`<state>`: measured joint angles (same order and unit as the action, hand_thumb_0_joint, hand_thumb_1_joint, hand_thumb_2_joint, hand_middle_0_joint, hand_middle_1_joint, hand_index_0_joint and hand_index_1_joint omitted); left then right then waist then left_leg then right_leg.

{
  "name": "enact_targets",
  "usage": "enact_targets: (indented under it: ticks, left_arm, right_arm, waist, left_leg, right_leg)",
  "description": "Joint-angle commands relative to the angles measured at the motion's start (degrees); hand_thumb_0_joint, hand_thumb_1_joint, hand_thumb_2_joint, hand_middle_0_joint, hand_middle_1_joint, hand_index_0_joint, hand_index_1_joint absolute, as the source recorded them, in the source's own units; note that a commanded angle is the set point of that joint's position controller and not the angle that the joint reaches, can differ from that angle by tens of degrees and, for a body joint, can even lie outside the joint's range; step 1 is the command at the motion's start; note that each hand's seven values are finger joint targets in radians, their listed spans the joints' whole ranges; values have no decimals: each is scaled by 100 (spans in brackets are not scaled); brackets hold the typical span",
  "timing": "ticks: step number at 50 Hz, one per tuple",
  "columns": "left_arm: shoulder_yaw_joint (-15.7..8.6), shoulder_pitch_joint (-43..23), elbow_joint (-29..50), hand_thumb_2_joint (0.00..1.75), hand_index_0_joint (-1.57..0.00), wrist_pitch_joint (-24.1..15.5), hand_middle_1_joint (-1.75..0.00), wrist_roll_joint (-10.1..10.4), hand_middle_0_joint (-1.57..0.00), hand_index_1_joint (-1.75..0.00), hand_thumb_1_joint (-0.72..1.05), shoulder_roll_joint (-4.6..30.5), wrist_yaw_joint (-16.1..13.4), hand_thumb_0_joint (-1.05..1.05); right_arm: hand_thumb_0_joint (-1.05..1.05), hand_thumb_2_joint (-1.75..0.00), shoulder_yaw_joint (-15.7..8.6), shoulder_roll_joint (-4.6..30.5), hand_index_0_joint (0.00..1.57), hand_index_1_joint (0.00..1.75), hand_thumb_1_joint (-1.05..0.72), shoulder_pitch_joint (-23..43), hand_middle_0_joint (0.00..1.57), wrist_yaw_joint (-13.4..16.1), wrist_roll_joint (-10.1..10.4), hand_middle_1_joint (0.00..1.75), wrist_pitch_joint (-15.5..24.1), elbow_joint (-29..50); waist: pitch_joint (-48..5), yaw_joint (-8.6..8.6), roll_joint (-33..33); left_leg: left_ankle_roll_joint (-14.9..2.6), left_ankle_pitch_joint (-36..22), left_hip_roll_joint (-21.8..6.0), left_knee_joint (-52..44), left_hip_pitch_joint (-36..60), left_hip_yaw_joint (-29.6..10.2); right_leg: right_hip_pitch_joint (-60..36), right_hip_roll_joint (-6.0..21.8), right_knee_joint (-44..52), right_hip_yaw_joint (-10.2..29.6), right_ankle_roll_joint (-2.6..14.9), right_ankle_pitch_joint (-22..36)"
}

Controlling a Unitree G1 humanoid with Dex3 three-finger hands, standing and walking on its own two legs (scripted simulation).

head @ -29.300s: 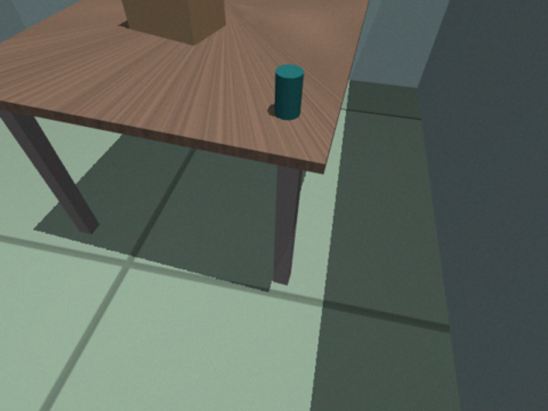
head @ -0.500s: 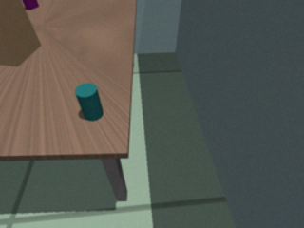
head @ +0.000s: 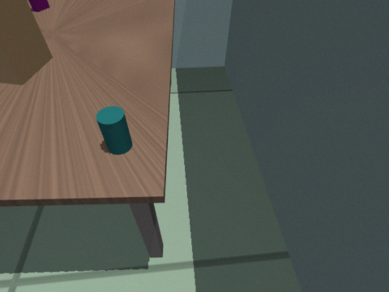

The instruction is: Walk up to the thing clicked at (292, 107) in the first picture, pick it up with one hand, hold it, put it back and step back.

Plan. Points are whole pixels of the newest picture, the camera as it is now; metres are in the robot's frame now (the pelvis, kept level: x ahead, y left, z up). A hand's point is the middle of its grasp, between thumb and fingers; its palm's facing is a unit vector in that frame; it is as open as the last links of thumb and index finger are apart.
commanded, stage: stand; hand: left
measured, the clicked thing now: (115, 131) +0.50 +0.20 +0.03
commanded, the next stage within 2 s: step back in 0.14 s
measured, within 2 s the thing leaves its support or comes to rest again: neither
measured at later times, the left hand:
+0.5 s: hand out of the picture +0.05 +0.28 -0.18, palm faces -0.08 -0.92 -0.39, open 7.4 cm
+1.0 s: hand out of the picture -0.03 +0.27 -0.17, palm faces -0.11 -0.91 -0.41, open 7.4 cm
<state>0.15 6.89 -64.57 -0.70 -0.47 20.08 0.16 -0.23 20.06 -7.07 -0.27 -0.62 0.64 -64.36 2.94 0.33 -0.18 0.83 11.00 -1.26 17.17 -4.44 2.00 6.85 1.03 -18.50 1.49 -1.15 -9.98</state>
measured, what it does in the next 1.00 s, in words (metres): walks backwards: left foot, then right foot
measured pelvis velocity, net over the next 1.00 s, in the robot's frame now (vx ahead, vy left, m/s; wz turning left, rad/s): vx -0.16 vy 0.01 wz -0.07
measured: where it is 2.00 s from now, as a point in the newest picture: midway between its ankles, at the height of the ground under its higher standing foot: outside the picture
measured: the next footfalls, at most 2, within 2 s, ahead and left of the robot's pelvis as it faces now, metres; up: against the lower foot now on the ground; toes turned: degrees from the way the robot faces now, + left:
left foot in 0.56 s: -0.08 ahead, +0.14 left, +0.00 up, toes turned -2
right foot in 0.94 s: -0.13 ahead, -0.10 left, +0.00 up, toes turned +0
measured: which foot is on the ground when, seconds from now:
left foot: down 0.00-0.40, up 0.42-0.54, down 0.56-0.98, up 1.00-1.00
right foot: down 0.00-0.56, up 0.58-0.92, down 0.94-1.00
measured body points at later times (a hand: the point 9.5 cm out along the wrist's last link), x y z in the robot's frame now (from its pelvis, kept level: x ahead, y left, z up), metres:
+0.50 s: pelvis -0.07 +0.01 -0.03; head +0.01 +0.01 +0.41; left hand +0.06 +0.33 -0.15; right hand +0.03 -0.32 -0.14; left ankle -0.08 +0.13 -0.72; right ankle +0.00 -0.13 -0.75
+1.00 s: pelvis -0.16 +0.01 -0.03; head -0.09 +0.00 +0.41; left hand -0.02 +0.32 -0.14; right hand -0.09 -0.31 -0.16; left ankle -0.12 +0.14 -0.74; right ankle -0.17 -0.10 -0.75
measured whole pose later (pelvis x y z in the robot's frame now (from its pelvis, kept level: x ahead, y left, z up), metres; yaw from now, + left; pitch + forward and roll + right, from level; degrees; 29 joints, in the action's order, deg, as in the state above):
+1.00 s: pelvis -0.16 +0.01 -0.03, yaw -4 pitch -2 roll -2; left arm -4.1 6.4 -49.0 2.0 -1.8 20.7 0.0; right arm -3.0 23.3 -7.1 1.3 -0.1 -2.5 -50.0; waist 12.5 1.5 -3.4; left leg -0.8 22.8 -2.1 45.9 -22.2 -2.3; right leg 15.6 -4.3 -37.5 2.4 1.2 -19.4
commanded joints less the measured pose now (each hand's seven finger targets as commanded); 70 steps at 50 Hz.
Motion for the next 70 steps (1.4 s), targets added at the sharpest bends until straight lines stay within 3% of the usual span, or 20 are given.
enact_targets:
  ticks: [1,7,14,22,26,29,33,36,42,46,47,49,50,54,60,64,65,67,68,70]
  left_arm:
    - [-203,-165,347,90,-20,-116,-30,-2,-20,-30,90,1200,-88,0]
    - [-435,-259,580,90,-20,-30,-30,93,-20,-30,90,1567,-105,0]
    - [-472,-191,1094,90,-20,123,-30,45,-20,-30,90,1448,-112,0]
    - [-671,-545,1701,90,-20,177,-30,-198,-20,-30,90,2017,-113,0]
    - [-571,-1101,2048,90,-20,234,-30,-190,-20,-30,90,1703,-156,0]
    - [-501,-700,2112,90,-20,315,-30,-78,-20,-30,90,1180,-238,0]
    - [-588,-459,1923,90,-20,339,-30,-117,-20,-30,90,1352,-306,0]
    - [-663,-70,1915,90,-20,336,-30,-47,-20,-30,90,1364,-206,0]
    - [-691,-337,2261,90,-20,200,-30,-105,-20,-30,90,1188,-124,0]
    - [-727,513,1914,90,-20,129,-30,-123,-20,-30,90,1045,-112,0]
    - [-797,534,1896,90,-20,98,-30,-156,-20,-30,90,1322,-136,0]
    - [-908,113,2098,90,-20,132,-30,-113,-20,-30,90,1892,-115,0]
    - [-923,-56,2235,90,-20,114,-30,-149,-20,-30,90,2022,-118,0]
    - [-799,-351,2378,90,-20,166,-30,-120,-20,-30,90,1403,-152,0]
    - [-782,124,2496,90,-20,240,-30,-179,-20,-30,90,1381,-179,0]
    - [-735,-203,2580,90,-20,349,-30,-72,-20,-30,90,1494,-124,0]
    - [-675,-110,2596,90,-20,387,-30,-62,-20,-30,90,1348,-102,0]
    - [-747,-229,2633,90,-20,382,-30,-56,-20,-30,90,1249,-158,0]
    - [-800,-376,2582,90,-20,384,-30,-144,-20,-30,90,1368,-220,0]
    - [-830,-47,2338,90,-20,400,-30,-55,-20,-30,90,1363,-156,0]
  right_arm:
    - [0,-90,-252,1232,20,30,-90,177,20,74,16,30,92,331]
    - [0,-90,-379,1508,20,30,-90,318,20,66,59,30,-19,394]
    - [0,-90,-549,1560,20,30,-90,221,20,55,113,30,-173,844]
    - [0,-90,-613,1300,20,30,-90,-294,20,-51,27,30,-376,1185]
    - [0,-90,-681,1361,20,30,-90,-1033,20,-27,85,30,-265,1110]
    - [0,-90,-836,2091,20,30,-90,-709,20,87,-179,30,-125,1341]
    - [0,-90,-796,2040,20,30,-90,-61,20,195,-143,30,-97,1650]
    - [0,-90,-672,1634,20,30,-90,100,20,256,-130,30,-62,1800]
    - [0,-90,-717,1691,20,30,-90,-591,20,296,-42,30,-80,1763]
    - [0,-90,-664,1683,20,30,-90,-157,20,212,31,30,-184,1889]
    - [0,-90,-588,1463,20,30,-90,-69,20,197,81,30,-186,1932]
    - [0,-90,-487,1210,20,30,-90,-94,20,260,106,30,-233,1977]
    - [0,-90,-583,1377,20,30,-90,-172,20,311,55,30,-285,1884]
    - [0,-90,-532,1406,20,30,-90,-499,20,264,99,30,-232,1652]
    - [0,-90,-454,1281,20,30,-90,-459,20,284,30,30,-131,1799]
    - [0,-90,-563,1273,20,30,-90,-1013,20,214,-70,30,-52,1598]
    - [0,-90,-628,1433,20,30,-90,-902,20,209,-123,30,-32,1635]
    - [0,-90,-802,2354,20,30,-90,-446,20,143,-182,30,-43,1857]
    - [0,-90,-843,2450,20,30,-90,-286,20,154,-175,30,-27,1920]
    - [0,-90,-677,1889,20,30,-90,135,20,192,-196,30,6,1961]
  waist:
    - [-532,-21,15]
    - [301,-35,109]
    - [-781,59,-51]
    - [-691,37,1362]
    - [-802,452,1106]
    - [-538,203,-1086]
    - [-290,76,-1137]
    - [-270,-156,-927]
    - [-672,232,-657]
    - [-1052,-149,-677]
    - [-1132,-179,-291]
    - [-697,-250,1293]
    - [-403,-241,1368]
    - [-312,-15,765]
    - [-630,-278,1183]
    - [-839,75,1091]
    - [-735,19,630]
    - [-537,89,-1159]
    - [-280,241,-1286]
    - [-135,-127,-719]
  left_leg:
    - [-169,-932,-683,-152,178,-455]
    - [-291,-1571,-601,308,-335,-612]
    - [-656,-1420,-613,1087,-414,-571]
    - [-363,2362,325,4047,-998,-535]
    - [-421,1168,104,2351,-575,-481]
    - [-988,-3133,-1618,748,-70,-2843]
    - [-1508,-3244,-1801,817,-713,-2469]
    - [-1328,-3369,-1247,1205,-61,-1631]
    - [-1349,-3069,-1296,1578,751,-1533]
    - [-890,-2360,-860,2258,-160,-931]
    - [-637,-1421,-614,2456,-872,-888]
    - [-183,2564,612,4293,-2206,-609]
    - [-96,2860,432,5090,-1913,-958]
    - [-71,1989,753,5229,-2135,-1080]
    - [57,1943,388,3142,-2151,-567]
    - [-163,218,286,817,-855,-193]
    - [-302,-87,-50,625,-554,-843]
    - [-1546,-1149,-2193,97,-920,-3223]
    - [-1959,-863,-2498,-123,-1707,-3634]
    - [-1542,-1420,-1715,235,-1469,-2247]
  right_leg:
    - [-94,656,222,452,235,1272]
    - [481,505,-264,487,255,2070]
    - [389,458,-1116,470,623,1679]
    - [1424,1969,-373,1937,1826,1581]
    - [1585,1137,-1512,1055,1072,1242]
    - [2761,-830,-3950,719,281,-2416]
    - [2496,-801,-5175,1173,203,-2354]
    - [2680,-786,-5216,1038,165,-1832]
    - [2183,-401,-2846,517,35,-1701]
    - [402,-349,-396,-39,268,125]
    - [-229,19,-592,629,385,1146]
    - [155,1838,-480,2644,1759,2494]
    - [1021,2130,-355,3064,2074,2302]
    - [660,961,-818,1269,1336,2475]
    - [-417,1072,-1109,1284,1391,2576]
    - [195,875,-1713,1092,945,1560]
    - [864,586,-1956,1005,669,694]
    - [2087,-711,-4093,386,177,-2576]
    - [1821,-666,-4998,893,145,-2816]
    - [1947,-758,-5593,1161,179,-2168]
